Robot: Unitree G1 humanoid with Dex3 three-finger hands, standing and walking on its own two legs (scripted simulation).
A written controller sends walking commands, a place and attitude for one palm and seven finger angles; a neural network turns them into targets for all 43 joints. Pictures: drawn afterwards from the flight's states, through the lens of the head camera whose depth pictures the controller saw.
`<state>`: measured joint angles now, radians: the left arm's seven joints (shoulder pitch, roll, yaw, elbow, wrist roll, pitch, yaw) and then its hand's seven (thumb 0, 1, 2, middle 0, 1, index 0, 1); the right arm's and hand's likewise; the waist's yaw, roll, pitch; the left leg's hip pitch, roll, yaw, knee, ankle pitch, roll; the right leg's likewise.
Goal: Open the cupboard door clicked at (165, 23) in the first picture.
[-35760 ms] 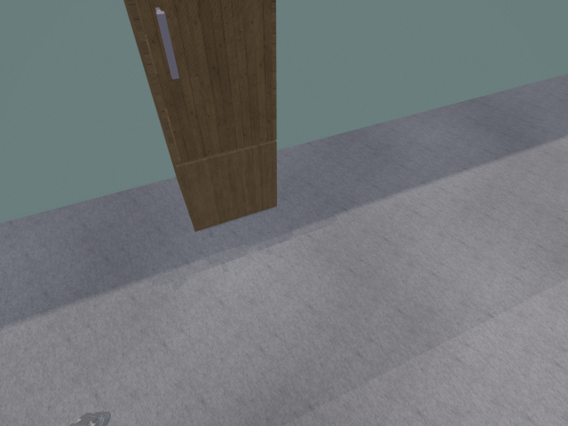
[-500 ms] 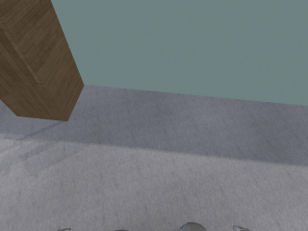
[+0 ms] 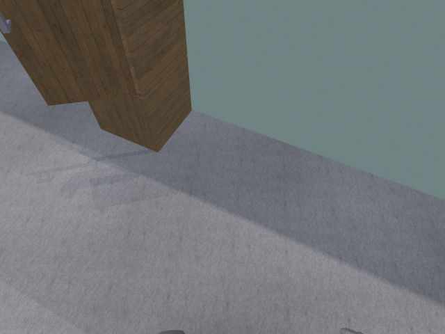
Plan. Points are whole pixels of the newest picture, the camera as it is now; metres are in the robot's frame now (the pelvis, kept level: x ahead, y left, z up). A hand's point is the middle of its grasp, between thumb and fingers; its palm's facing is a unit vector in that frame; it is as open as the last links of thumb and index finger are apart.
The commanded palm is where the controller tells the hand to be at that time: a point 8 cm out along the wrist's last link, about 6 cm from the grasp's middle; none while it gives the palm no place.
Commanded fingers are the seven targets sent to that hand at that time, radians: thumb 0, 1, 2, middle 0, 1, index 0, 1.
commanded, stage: turn to face it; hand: left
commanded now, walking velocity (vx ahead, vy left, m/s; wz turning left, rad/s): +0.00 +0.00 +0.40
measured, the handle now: out of the picture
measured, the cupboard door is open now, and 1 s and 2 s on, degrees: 38 38 38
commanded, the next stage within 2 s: take the last steps up to it in 0.44 s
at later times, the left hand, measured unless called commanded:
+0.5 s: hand out of the picture +0.05 +0.17 -0.14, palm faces +0.19 -0.94 -0.27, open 7.4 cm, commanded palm none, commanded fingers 0.00 0.90 0.90 -0.20 -0.30 -0.20 -0.30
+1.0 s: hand out of the picture +0.01 +0.23 -0.16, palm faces +0.37 -0.90 -0.21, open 7.4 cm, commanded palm none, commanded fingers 0.00 0.90 0.90 -0.20 -0.30 -0.20 -0.30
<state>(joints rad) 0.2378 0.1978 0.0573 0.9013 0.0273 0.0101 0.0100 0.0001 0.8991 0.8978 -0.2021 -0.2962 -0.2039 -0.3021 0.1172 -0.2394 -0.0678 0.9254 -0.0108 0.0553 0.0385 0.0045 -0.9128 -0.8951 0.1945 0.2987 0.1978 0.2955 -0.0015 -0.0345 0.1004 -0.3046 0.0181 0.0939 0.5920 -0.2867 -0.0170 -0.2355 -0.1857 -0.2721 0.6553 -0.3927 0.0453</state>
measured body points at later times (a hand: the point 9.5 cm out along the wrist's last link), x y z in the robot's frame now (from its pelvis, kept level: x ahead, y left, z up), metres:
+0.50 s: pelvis +0.02 -0.03 +0.01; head +0.06 -0.06 +0.46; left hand +0.04 +0.22 -0.12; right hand +0.11 -0.26 -0.15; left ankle -0.03 +0.09 -0.66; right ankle +0.01 -0.13 -0.72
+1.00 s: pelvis +0.06 +0.04 +0.02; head +0.09 +0.06 +0.46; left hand -0.01 +0.28 -0.14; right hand +0.18 -0.17 -0.13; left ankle +0.00 +0.11 -0.72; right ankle +0.08 -0.09 -0.65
